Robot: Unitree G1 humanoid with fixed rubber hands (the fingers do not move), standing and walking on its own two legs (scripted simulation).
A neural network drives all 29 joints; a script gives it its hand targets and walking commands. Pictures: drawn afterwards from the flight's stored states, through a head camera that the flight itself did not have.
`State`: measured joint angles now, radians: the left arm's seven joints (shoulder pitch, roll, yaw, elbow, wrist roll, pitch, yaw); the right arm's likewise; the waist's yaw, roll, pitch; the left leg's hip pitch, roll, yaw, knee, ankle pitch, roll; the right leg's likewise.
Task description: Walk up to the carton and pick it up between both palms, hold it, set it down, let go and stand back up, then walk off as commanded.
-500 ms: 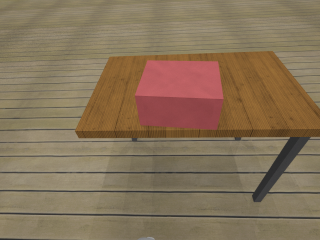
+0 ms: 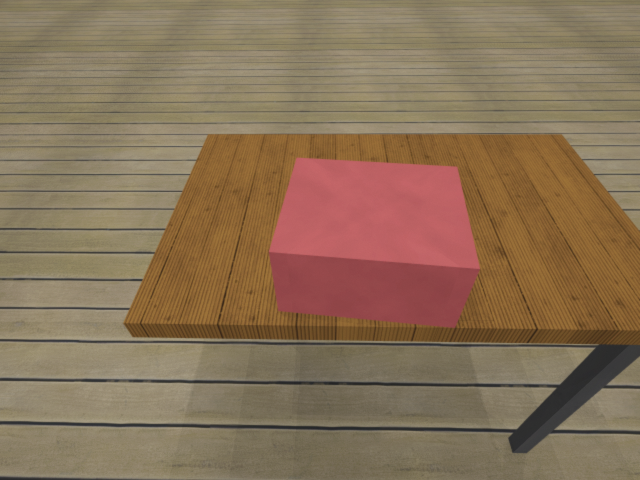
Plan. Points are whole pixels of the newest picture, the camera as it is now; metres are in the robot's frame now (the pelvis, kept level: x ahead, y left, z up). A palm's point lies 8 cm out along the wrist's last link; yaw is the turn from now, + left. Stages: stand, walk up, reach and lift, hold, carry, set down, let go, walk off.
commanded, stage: walk up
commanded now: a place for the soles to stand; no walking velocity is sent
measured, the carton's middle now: (370, 236) +0.49 -0.05 +0.02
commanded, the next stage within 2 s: none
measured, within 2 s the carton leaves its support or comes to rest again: neither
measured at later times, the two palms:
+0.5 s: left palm (214, 475) +0.16 +0.17 -0.08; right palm out of the picture +0.18 -0.43 -0.12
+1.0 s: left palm out of the picture +0.16 +0.16 -0.10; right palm (611, 400) +0.29 -0.44 -0.16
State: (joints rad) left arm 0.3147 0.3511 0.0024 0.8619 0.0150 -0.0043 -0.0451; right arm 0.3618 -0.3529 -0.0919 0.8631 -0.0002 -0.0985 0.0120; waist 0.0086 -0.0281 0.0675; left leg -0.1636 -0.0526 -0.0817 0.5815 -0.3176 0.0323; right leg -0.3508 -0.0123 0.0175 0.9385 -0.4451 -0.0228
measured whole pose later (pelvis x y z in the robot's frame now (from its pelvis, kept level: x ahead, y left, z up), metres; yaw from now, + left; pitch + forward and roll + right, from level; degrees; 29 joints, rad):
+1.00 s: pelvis +0.15 -0.16 -0.03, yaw +3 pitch -2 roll -1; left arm 0.29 0.34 0.00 0.88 0.00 -0.04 0.09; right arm 0.08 -0.37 -0.10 0.80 0.00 0.09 0.01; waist 0.01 0.15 0.20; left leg -0.51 -0.05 -0.11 1.25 -0.52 0.02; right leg -0.36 0.03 0.07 0.83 -0.43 0.02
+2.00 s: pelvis +0.06 +0.08 -0.04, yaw +2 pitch -7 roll -1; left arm 0.15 0.41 0.01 0.79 0.05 0.10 0.02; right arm 0.29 -0.34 -0.08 0.83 0.00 -0.02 -0.10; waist 0.02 -0.13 0.27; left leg -0.29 -0.06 -0.16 0.97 -0.56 -0.02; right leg -0.48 0.12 0.23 1.35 -0.48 -0.01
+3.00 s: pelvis -0.02 -0.09 -0.01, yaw -1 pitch -2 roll +1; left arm 0.16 0.41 0.01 0.83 0.02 -0.02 0.00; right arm 0.20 -0.38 -0.08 0.88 0.00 0.02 -0.05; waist 0.00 0.06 0.15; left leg -0.38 -0.06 -0.18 0.87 -0.45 0.02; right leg -0.45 0.11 0.14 0.61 -0.13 -0.04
